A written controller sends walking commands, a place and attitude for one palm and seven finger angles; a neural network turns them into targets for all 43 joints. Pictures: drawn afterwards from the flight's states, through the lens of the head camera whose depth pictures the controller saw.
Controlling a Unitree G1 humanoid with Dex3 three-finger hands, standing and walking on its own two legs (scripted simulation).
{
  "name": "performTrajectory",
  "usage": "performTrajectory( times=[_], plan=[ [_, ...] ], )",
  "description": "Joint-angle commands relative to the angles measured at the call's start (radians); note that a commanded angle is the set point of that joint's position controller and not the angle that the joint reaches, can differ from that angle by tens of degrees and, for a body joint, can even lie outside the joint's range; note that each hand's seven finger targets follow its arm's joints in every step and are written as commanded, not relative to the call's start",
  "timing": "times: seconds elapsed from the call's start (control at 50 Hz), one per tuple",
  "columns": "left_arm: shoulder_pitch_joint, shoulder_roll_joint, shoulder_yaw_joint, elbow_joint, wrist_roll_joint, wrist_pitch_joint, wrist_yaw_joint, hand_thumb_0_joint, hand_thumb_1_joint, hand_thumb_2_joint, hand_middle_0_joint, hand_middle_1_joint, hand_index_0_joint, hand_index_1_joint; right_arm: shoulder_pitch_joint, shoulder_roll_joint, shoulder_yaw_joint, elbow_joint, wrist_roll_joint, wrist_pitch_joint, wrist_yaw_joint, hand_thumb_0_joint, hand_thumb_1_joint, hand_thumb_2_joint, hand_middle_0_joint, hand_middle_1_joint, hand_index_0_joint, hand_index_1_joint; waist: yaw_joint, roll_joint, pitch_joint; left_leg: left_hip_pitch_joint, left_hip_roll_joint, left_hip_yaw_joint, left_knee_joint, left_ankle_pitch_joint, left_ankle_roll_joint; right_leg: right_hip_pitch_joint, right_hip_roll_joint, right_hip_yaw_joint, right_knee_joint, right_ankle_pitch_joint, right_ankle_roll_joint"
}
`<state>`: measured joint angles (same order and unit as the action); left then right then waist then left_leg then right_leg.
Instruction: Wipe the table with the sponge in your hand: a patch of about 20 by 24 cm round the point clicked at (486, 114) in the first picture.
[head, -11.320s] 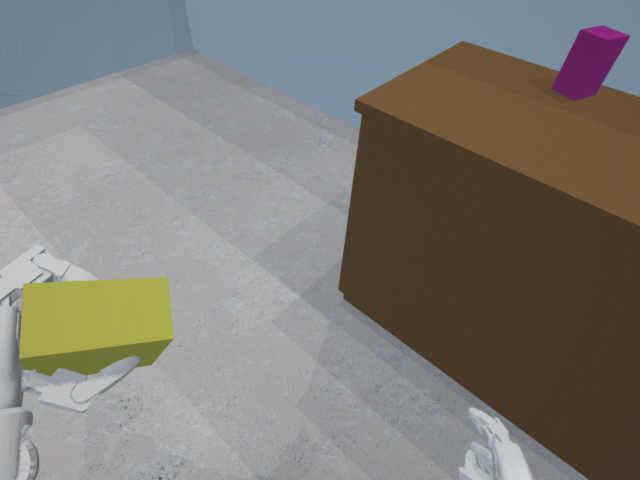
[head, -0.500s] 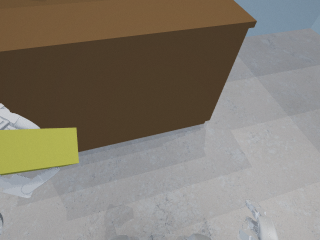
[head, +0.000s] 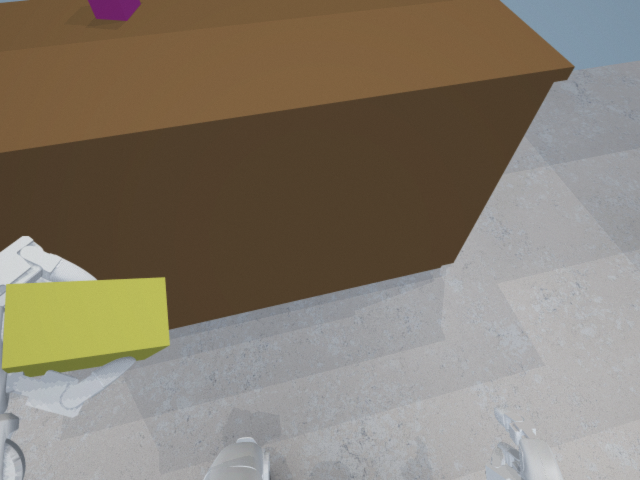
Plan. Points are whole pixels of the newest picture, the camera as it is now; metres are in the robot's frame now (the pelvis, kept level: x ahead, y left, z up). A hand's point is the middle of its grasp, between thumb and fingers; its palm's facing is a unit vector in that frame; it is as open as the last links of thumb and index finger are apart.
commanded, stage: take the last steps up to it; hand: left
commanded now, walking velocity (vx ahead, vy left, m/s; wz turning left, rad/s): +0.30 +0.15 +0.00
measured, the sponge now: (110, 327) +0.23 +0.21 +0.14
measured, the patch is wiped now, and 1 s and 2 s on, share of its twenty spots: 0.00 0.00 0.00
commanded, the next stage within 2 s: come to a stop and stand still in 1.68 s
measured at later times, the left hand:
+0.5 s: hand (37, 229) +0.30 +0.29 +0.17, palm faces +0.40 -0.75 -0.53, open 9.9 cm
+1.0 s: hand out of the picture +0.37 +0.39 +0.17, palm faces +0.43 -0.80 -0.42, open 9.9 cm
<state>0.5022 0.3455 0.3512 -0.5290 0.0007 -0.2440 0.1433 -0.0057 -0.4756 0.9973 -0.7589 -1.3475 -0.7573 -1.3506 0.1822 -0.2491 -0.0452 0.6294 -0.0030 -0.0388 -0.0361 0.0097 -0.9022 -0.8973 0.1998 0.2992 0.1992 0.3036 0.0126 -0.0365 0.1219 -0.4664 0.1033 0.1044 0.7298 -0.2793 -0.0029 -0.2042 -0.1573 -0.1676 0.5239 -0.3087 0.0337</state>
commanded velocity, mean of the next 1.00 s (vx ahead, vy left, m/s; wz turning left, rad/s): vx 0.22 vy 0.15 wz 0.00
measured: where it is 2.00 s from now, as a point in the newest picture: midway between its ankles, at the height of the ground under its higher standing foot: (237, 462)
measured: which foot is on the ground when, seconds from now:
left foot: up 0.00-0.04, down 0.06-0.44, up 0.46-0.84, down 0.86-1.00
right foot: down 0.00-0.06, up 0.08-0.42, down 0.44-0.88, up 0.90-1.00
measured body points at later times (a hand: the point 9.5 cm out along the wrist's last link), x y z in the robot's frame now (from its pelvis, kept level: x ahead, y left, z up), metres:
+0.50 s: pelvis +0.09 +0.06 -0.01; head +0.11 +0.02 +0.43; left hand +0.28 +0.33 +0.20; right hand +0.25 -0.15 -0.14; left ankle +0.08 +0.16 -0.71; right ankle +0.12 -0.02 -0.74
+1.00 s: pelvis +0.14 +0.14 -0.01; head +0.17 +0.15 +0.44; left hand +0.34 +0.43 +0.19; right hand +0.31 -0.09 -0.10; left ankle +0.19 +0.25 -0.74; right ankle +0.11 +0.02 -0.68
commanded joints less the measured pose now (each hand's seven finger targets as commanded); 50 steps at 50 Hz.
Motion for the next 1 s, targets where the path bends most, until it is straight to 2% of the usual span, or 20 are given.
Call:
performTrajectory(
  times=[0.0, 0.02, 0.04, 0.06, 0.08, 0.12, 0.18, 0.38, 0.4, 0.44, 0.48, 0.54, 0.6, 0.72, 0.8, 0.82, 0.84, 0.86, 0.92, 0.98],
  plan=[
    [-0.11, 0.225, 0.163, -0.313, -0.016, -0.069, 0.047, 0.0, 0.1, 1.3, -1.2, -1.6, -1.2, -1.6, -0.045, -0.042, -0.031, -0.175, -0.001, -0.073, -0.023, 0.0, -0.9, -0.9, 0.2, 0.3, 0.2, 0.3, -0.009, -0.043, -0.258, 0.281, -0.081, 0.109, -0.256, 0.098, -0.001, 0.056, -0.106, 0.086, 0.003, 0.223, -0.101],
    [-0.115, 0.22, 0.166, -0.326, -0.016, -0.076, 0.047, 0.0, 0.1, 1.3, -1.2, -1.6, -1.2, -1.6, -0.023, -0.06, -0.045, -0.174, 0.006, -0.075, -0.03, 0.0, -0.9, -0.9, 0.2, 0.3, 0.2, 0.3, -0.027, 0.113, -0.286, 0.401, -0.053, 0.061, -0.303, 0.104, 0.012, -0.017, -0.068, 0.065, 0.178, 0.207, -0.076],
    [-0.117, 0.207, 0.162, -0.341, -0.015, -0.086, 0.048, 0.0, 0.1, 1.3, -1.2, -1.6, -1.2, -1.6, -0.025, -0.088, -0.055, -0.18, 0.008, -0.074, -0.029, 0.0, -0.9, -0.9, 0.2, 0.3, 0.2, 0.3, -0.03, 0.384, -0.305, 0.521, 0.119, -0.176, -0.345, 0.184, 0.079, -0.204, 0.038, -0.002, 0.418, -0.084, -0.027],
    [-0.097, 0.208, 0.141, -0.334, -0.005, -0.092, 0.048, 0.0, 0.1, 1.3, -1.2, -1.6, -1.2, -1.6, -0.024, -0.086, -0.055, -0.19, 0.009, -0.078, -0.025, 0.0, -0.9, -0.9, 0.2, 0.3, 0.2, 0.3, -0.022, 0.461, -0.291, 0.526, 0.265, -0.413, -0.393, 0.343, 0.163, -0.329, 0.102, 0.045, 0.631, -0.373, -0.019],
    [-0.101, 0.227, 0.163, -0.266, 0.003, -0.092, 0.048, 0.0, 0.1, 1.3, -1.2, -1.6, -1.2, -1.6, -0.023, -0.081, -0.051, -0.192, 0.012, -0.084, -0.015, 0.0, -0.9, -0.9, 0.2, 0.3, 0.2, 0.3, -0.028, 0.321, -0.24, 0.445, 0.273, -0.424, -0.412, 0.364, 0.2, -0.372, 0.102, 0.094, 0.721, -0.349, -0.033],
    [-0.102, 0.239, 0.188, -0.224, -0.021, -0.08, 0.032, 0.0, 0.1, 1.3, -1.2, -1.6, -1.2, -1.6, -0.04, -0.07, -0.048, -0.158, 0.02, -0.084, -0.016, 0.0, -0.9, -0.9, 0.2, 0.3, 0.2, 0.3, -0.025, 0.3, -0.25, 0.39, 0.265, -0.368, -0.4, 0.178, 0.24, -0.428, 0.036, 0.119, 0.761, -0.263, -0.013],
    [-0.055, 0.201, 0.162, -0.311, -0.029, -0.088, 0.016, 0.0, 0.1, 1.3, -1.2, -1.6, -1.2, -1.6, -0.046, -0.055, -0.038, -0.15, 0.028, -0.099, -0.003, 0.0, -0.9, -0.9, 0.2, 0.3, 0.2, 0.3, -0.013, 0.3, -0.246, 0.379, 0.18, -0.205, -0.386, 0.25, 0.202, -0.435, 0.041, 0.077, 0.653, -0.162, -0.002],
    [-0.043, 0.199, 0.156, -0.151, -0.037, -0.014, 0.017, 0.0, 0.1, 1.3, -1.2, -1.6, -1.2, -1.6, -0.047, -0.053, 0.0, -0.14, 0.018, -0.09, -0.034, 0.0, -0.9, -0.9, 0.2, 0.3, 0.2, 0.3, -0.005, 0.152, -0.27, 0.252, 0.132, -0.088, -0.259, 0.19, 0.113, -0.006, 0.105, -0.01, -0.031, 0.019, -0.014],
    [-0.059, 0.215, 0.164, -0.119, -0.029, -0.012, 0.018, 0.0, 0.1, 1.3, -1.2, -1.6, -1.2, -1.6, -0.046, -0.05, 0.0, -0.133, 0.016, -0.081, -0.036, 0.0, -0.9, -0.9, 0.2, 0.3, 0.2, 0.3, -0.003, 0.063, -0.275, 0.162, 0.102, -0.063, -0.139, 0.123, 0.093, 0.092, 0.039, 0.082, -0.107, 0.08, -0.046],
    [-0.112, 0.24, 0.171, -0.084, -0.029, -0.011, 0.021, 0.0, 0.1, 1.3, -1.2, -1.6, -1.2, -1.6, -0.084, -0.036, 0.005, -0.159, 0.011, -0.075, -0.022, 0.0, -0.9, -0.9, 0.2, 0.3, 0.2, 0.3, 0.006, -0.278, -0.224, -0.215, -0.092, -0.007, 0.322, -0.274, 0.005, 0.252, -0.336, 0.676, -0.232, 0.269, -0.226],
    [-0.181, 0.213, 0.135, -0.087, -0.037, -0.021, 0.014, 0.0, 0.1, 1.3, -1.2, -1.6, -1.2, -1.6, -0.066, -0.069, -0.015, -0.128, 0.016, -0.074, -0.003, 0.0, -0.9, -0.9, 0.2, 0.3, 0.2, 0.3, -0.016, -0.189, -0.158, -0.243, -0.036, -0.149, 0.512, -0.17, -0.02, 0.15, -0.34, 0.6, -0.259, 0.17, -0.224],
    [-0.101, 0.198, 0.127, -0.104, -0.017, -0.055, 0.011, 0.0, 0.1, 1.3, -1.2, -1.6, -1.2, -1.6, -0.087, -0.043, 0.013, -0.112, 0.005, -0.045, -0.002, 0.0, -0.9, -0.9, 0.2, 0.3, 0.2, 0.3, -0.009, -0.043, -0.144, -0.22, -0.009, -0.114, 0.492, -0.052, -0.03, 0.092, -0.226, 0.276, -0.213, 0.366, -0.167],
    [-0.084, 0.211, 0.132, -0.17, -0.018, -0.075, 0.019, 0.0, 0.1, 1.3, -1.2, -1.6, -1.2, -1.6, -0.082, -0.052, 0.002, -0.128, 0.001, -0.039, -0.002, 0.0, -0.9, -0.9, 0.2, 0.3, 0.2, 0.3, -0.012, -0.061, -0.169, -0.131, -0.001, -0.054, 0.285, 0.005, -0.027, 0.074, -0.186, 0.158, -0.197, 0.426, -0.149],
    [0.01, 0.225, 0.191, -0.234, -0.03, -0.061, 0.043, 0.0, 0.1, 1.3, -1.2, -1.6, -1.2, -1.6, -0.064, -0.04, -0.022, -0.185, 0.001, -0.044, -0.009, 0.0, -0.9, -0.9, 0.2, 0.3, 0.2, 0.3, 0.023, -0.144, -0.22, 0.035, -0.048, 0.061, -0.065, -0.006, -0.015, 0.136, -0.181, 0.166, -0.141, 0.469, -0.155],
    [-0.03, 0.195, 0.172, -0.212, -0.029, -0.058, 0.049, 0.0, 0.1, 1.3, -1.2, -1.6, -1.2, -1.6, -0.025, -0.051, -0.036, -0.184, 0.006, -0.042, -0.027, 0.0, -0.9, -0.9, 0.2, 0.3, 0.2, 0.3, -0.014, -0.062, -0.253, 0.271, -0.072, 0.092, -0.288, 0.109, -0.009, 0.058, -0.099, 0.107, 0.01, 0.284, -0.089],
    [-0.061, 0.188, 0.16, -0.224, -0.031, -0.066, 0.046, 0.0, 0.1, 1.3, -1.2, -1.6, -1.2, -1.6, -0.015, -0.069, -0.045, -0.185, 0.011, -0.044, -0.033, 0.0, -0.9, -0.9, 0.2, 0.3, 0.2, 0.3, -0.025, 0.052, -0.261, 0.358, -0.027, 0.036, -0.32, 0.13, 0.015, -0.016, -0.058, 0.086, 0.137, 0.224, -0.063],
    [-0.081, 0.18, 0.15, -0.252, -0.03, -0.074, 0.044, 0.0, 0.1, 1.3, -1.2, -1.6, -1.2, -1.6, -0.022, -0.095, -0.055, -0.192, 0.017, -0.048, -0.032, 0.0, -0.9, -0.9, 0.2, 0.3, 0.2, 0.3, -0.024, 0.266, -0.28, 0.46, 0.142, -0.183, -0.35, 0.282, 0.09, -0.181, 0.04, 0.027, 0.331, -0.059, -0.018],
    [-0.087, 0.185, 0.129, -0.252, -0.02, -0.084, 0.042, 0.0, 0.1, 1.3, -1.2, -1.6, -1.2, -1.6, -0.02, -0.094, -0.053, -0.202, 0.019, -0.056, -0.031, 0.0, -0.9, -0.9, 0.2, 0.3, 0.2, 0.3, -0.014, 0.339, -0.261, 0.478, 0.269, -0.374, -0.391, 0.415, 0.169, -0.305, 0.096, 0.05, 0.521, -0.354, -0.012],
    [-0.115, 0.21, 0.138, -0.205, -0.014, -0.074, 0.03, 0.0, 0.1, 1.3, -1.2, -1.6, -1.2, -1.6, -0.043, -0.075, -0.036, -0.163, 0.014, -0.069, -0.022, 0.0, -0.9, -0.9, 0.2, 0.3, 0.2, 0.3, -0.019, 0.294, -0.211, 0.343, 0.247, -0.3, -0.41, 0.214, 0.219, -0.363, 0.045, 0.103, 0.636, -0.252, -0.012],
    [-0.13, 0.187, 0.102, -0.337, -0.016, -0.078, 0.021, 0.0, 0.1, 1.3, -1.2, -1.6, -1.2, -1.6, -0.05, -0.061, -0.023, -0.16, 0.022, -0.094, -0.01, 0.0, -0.9, -0.9, 0.2, 0.3, 0.2, 0.3, -0.008, 0.324, -0.218, 0.303, 0.162, -0.144, -0.396, 0.246, 0.174, -0.297, 0.058, 0.058, 0.507, -0.156, -0.002]
  ],
)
